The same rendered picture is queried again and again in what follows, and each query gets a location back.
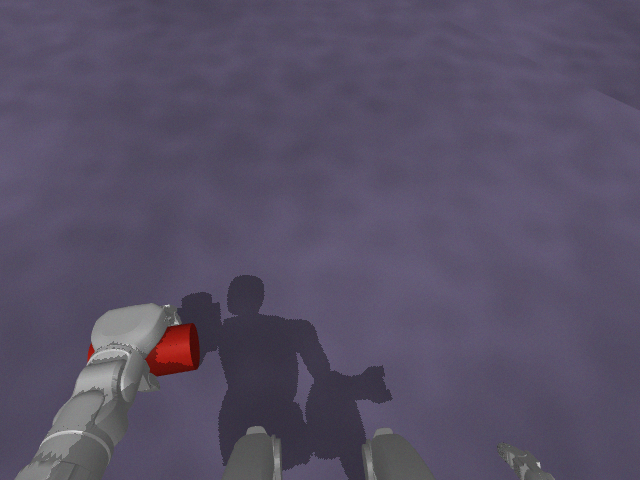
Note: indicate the left robot arm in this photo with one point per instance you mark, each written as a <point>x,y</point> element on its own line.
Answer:
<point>85,430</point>

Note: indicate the right robot hand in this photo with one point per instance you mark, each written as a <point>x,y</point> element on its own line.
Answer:
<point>525,465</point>

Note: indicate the can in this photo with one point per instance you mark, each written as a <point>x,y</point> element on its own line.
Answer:
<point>177,351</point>

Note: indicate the left robot hand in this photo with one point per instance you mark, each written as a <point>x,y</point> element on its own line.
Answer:
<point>140,327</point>

